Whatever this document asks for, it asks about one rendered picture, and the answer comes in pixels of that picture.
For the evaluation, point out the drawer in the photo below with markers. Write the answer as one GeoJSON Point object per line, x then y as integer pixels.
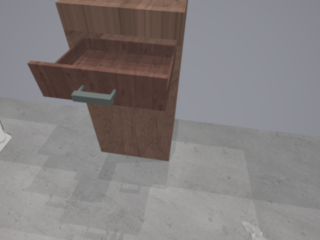
{"type": "Point", "coordinates": [140, 72]}

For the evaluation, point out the handle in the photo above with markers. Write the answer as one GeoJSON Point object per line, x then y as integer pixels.
{"type": "Point", "coordinates": [93, 98]}

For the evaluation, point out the cabinet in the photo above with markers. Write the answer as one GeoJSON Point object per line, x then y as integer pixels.
{"type": "Point", "coordinates": [123, 130]}

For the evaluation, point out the right robot hand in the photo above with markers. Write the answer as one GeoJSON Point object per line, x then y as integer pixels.
{"type": "Point", "coordinates": [253, 231]}

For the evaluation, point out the left robot hand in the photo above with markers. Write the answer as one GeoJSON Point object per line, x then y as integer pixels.
{"type": "Point", "coordinates": [4, 138]}

